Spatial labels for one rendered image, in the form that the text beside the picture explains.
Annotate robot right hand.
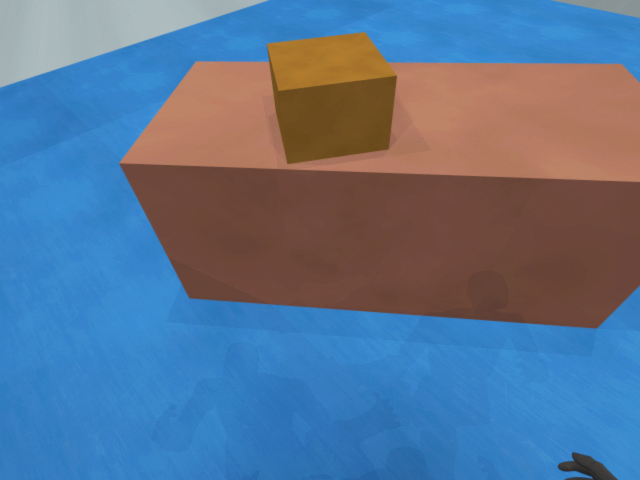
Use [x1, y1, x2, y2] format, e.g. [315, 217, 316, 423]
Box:
[558, 452, 618, 480]

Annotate pedestal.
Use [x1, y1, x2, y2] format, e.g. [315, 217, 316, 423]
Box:
[119, 61, 640, 329]

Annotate carton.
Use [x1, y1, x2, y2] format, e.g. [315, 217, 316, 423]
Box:
[267, 32, 397, 164]

